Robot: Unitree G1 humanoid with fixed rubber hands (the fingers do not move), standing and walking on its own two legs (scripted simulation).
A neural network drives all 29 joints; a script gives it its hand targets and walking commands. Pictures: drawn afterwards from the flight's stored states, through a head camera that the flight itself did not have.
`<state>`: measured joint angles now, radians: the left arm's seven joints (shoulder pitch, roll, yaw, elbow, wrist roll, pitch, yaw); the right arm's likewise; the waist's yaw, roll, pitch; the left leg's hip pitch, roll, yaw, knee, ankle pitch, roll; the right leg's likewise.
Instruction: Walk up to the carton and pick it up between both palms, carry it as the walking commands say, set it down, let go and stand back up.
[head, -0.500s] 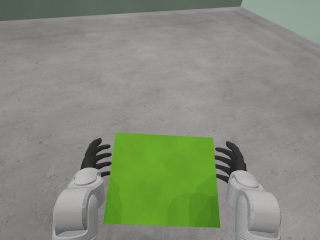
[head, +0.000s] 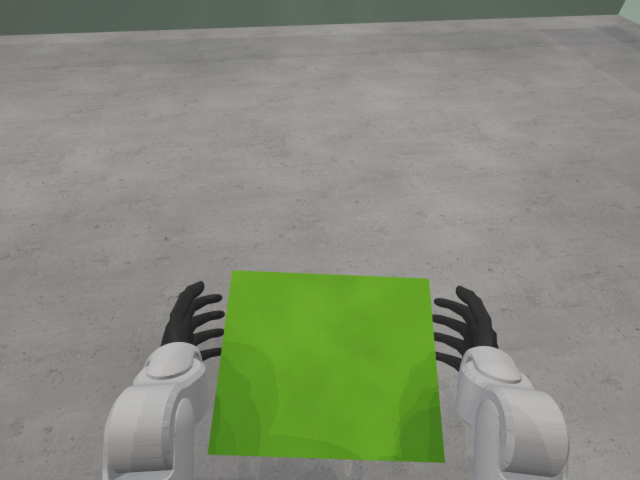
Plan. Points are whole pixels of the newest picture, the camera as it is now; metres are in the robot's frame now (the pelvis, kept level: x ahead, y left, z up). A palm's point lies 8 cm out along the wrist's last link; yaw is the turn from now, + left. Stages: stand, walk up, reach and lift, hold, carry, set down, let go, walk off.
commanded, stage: carry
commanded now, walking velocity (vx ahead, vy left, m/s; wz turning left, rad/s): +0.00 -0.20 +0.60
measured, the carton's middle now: (325, 365) +0.27 -0.01 +0.00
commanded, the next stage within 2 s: none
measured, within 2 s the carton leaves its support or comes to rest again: neither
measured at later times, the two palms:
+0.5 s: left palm (183, 463) +0.14 +0.12 +0.10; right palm (488, 366) +0.23 -0.18 +0.09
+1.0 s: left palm out of the picture +0.04 +0.09 +0.09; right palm (471, 365) +0.23 -0.16 +0.10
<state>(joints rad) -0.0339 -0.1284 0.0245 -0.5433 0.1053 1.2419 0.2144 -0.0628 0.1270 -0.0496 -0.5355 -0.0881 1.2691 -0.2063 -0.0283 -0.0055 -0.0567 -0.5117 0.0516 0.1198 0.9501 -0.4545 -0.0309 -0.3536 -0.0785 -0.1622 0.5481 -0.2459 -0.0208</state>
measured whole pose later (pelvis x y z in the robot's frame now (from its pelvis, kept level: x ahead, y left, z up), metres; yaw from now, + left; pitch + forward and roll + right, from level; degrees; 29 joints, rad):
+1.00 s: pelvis -0.07 -0.19 +0.00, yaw +35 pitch +5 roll -2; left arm -0.07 -0.13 0.03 -0.57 0.08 1.22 0.25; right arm -0.08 0.13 -0.06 -0.54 -0.10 1.21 -0.18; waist 0.02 0.01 -0.03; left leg -0.45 0.06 -0.07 0.54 -0.18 -0.04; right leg -0.48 -0.05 0.00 0.77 -0.41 0.07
